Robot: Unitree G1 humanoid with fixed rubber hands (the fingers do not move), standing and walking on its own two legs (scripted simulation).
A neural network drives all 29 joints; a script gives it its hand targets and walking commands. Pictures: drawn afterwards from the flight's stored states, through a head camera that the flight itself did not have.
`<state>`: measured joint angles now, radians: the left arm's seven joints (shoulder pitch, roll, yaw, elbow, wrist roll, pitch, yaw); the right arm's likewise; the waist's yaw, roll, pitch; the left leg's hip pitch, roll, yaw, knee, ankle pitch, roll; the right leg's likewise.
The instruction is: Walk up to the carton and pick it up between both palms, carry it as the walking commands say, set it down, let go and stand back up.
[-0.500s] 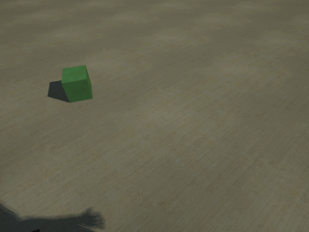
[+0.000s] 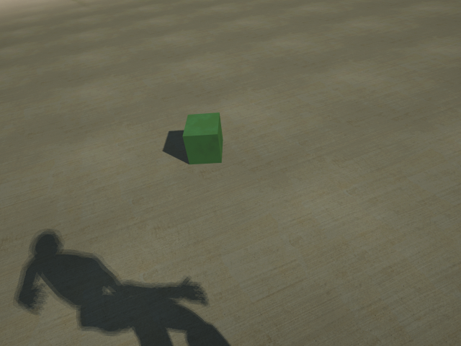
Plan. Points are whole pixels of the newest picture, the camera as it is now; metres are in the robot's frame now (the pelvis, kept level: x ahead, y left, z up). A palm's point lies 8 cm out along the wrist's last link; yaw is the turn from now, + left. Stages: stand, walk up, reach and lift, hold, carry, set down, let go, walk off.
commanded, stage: walk up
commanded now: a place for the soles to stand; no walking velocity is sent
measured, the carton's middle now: (204, 138) +1.59 +0.33 -0.64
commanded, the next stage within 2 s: none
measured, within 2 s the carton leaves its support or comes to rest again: neither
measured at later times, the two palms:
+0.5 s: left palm (30, 335) +0.18 +0.43 -0.08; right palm (343, 233) +0.39 -0.20 -0.06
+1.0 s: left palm (69, 229) +0.39 +0.43 -0.03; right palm (323, 175) +0.60 -0.21 -0.08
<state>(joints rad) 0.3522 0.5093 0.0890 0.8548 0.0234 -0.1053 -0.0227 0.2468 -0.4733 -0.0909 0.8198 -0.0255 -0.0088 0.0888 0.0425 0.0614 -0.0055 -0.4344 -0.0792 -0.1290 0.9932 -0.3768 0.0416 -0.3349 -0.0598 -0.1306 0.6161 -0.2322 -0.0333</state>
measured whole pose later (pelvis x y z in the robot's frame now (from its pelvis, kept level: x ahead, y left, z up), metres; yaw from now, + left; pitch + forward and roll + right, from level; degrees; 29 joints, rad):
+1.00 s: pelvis +0.43 +0.08 +0.02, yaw +13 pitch -1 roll +2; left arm 0.35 0.46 0.07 0.79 0.01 -0.11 -0.06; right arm 0.23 -0.47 -0.07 0.85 -0.02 -0.07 0.09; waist 0.05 0.05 0.06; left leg -0.54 0.07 0.03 0.84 -0.24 0.01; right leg -0.22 -0.06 -0.09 0.42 -0.19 -0.04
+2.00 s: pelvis +0.83 +0.21 +0.01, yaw +11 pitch -2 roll +0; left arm 0.36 0.48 0.06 0.75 0.01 -0.06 -0.07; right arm 0.29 -0.48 -0.07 0.84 -0.03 -0.09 0.06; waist 0.04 -0.01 0.02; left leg -0.37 0.05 0.07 0.52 -0.22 0.03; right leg -0.23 -0.05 -0.05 0.63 -0.39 -0.04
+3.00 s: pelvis +1.13 +0.25 -0.01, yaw +9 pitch +0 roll +1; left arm 0.22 0.46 0.04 0.84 0.01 -0.01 -0.02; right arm 0.24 -0.46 -0.04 0.92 0.00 -0.08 -0.02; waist 0.00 0.00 0.06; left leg -0.36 0.05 0.02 0.72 -0.34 -0.01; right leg -0.35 -0.04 -0.05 0.78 -0.40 -0.02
